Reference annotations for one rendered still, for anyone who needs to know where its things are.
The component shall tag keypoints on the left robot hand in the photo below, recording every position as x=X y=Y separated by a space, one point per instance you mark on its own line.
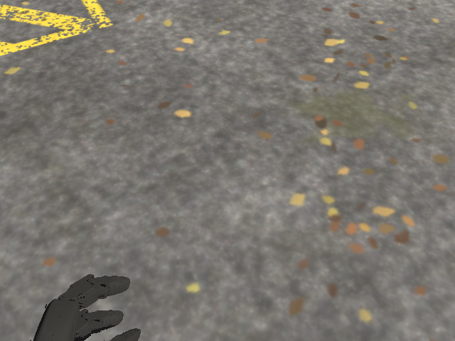
x=63 y=320

